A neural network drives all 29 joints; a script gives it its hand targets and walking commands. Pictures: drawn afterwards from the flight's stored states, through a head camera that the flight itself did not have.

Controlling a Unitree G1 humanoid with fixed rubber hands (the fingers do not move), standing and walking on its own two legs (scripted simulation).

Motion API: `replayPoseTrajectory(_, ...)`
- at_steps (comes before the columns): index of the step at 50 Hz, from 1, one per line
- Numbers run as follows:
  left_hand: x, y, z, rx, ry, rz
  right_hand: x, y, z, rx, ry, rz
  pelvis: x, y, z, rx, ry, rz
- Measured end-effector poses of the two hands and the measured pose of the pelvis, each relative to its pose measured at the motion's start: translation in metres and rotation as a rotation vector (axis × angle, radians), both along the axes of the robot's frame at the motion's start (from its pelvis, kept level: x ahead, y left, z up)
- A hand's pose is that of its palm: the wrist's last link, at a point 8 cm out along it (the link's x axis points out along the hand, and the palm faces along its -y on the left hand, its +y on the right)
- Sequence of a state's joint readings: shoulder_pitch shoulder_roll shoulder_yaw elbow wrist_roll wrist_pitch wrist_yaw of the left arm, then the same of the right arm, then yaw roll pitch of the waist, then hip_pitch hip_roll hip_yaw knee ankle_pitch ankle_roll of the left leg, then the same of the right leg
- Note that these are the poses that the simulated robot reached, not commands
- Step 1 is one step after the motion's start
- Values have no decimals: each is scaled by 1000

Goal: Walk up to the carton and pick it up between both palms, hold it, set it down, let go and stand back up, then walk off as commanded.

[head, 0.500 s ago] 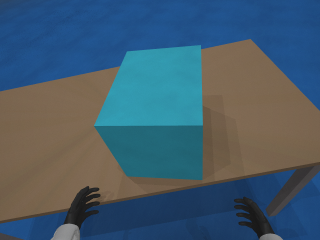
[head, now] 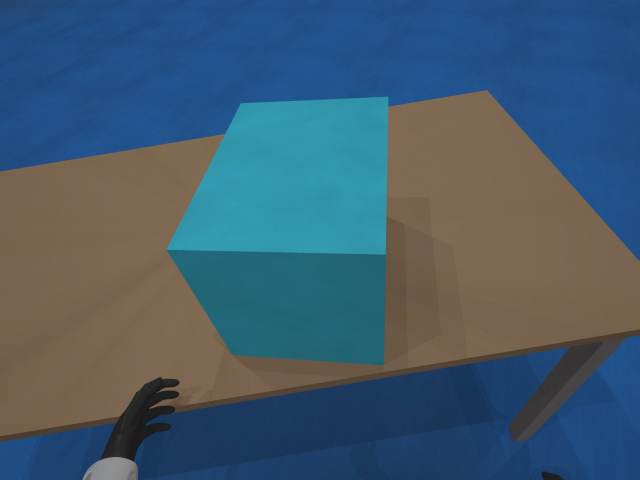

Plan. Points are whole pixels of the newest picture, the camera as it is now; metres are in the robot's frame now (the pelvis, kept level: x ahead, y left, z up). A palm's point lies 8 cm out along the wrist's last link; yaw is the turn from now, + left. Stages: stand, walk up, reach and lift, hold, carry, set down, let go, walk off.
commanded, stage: walk off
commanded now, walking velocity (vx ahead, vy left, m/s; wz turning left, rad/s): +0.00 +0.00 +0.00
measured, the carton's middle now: (309, 227) +0.47 +0.02 +0.05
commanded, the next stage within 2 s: none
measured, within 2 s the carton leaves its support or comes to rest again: neither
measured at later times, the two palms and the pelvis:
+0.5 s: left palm (116, 456) +0.18 +0.28 -0.02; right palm out of the picture +0.03 -0.24 -0.12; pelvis -0.04 +0.04 -0.02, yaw +0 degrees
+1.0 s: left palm out of the picture -0.11 +0.30 -0.13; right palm out of the picture -0.07 -0.28 -0.13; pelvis -0.15 +0.01 -0.03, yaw +0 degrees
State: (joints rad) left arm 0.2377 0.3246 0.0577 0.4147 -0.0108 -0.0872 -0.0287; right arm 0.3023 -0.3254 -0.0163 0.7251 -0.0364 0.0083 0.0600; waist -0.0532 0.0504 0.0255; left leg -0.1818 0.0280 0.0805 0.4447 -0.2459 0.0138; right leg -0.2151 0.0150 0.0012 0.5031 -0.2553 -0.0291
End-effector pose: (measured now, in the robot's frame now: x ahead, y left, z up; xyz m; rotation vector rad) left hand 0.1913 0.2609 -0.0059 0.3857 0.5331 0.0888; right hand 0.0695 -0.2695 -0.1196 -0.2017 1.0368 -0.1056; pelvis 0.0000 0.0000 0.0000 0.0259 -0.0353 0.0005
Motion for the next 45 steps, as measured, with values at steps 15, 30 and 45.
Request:
replayPoseTrajectory(15, -2, 4, -2, -23, -28, -32, 2, 2, 1, -42, 7, -15, -5, 9, -3, -11, -1, -2)
replayPoseTrajectory(30, -20, 28, -16, -105, -75, -86, -76, 31, 9, -124, 76, -24, -62, 50, -12, -57, 7, -1)
replayPoseTrajectory(45, -244, 58, -124, -9, 648, 176, -125, -1, -5, -139, 89, -17, -125, 21, -24, -11, 23, -3)
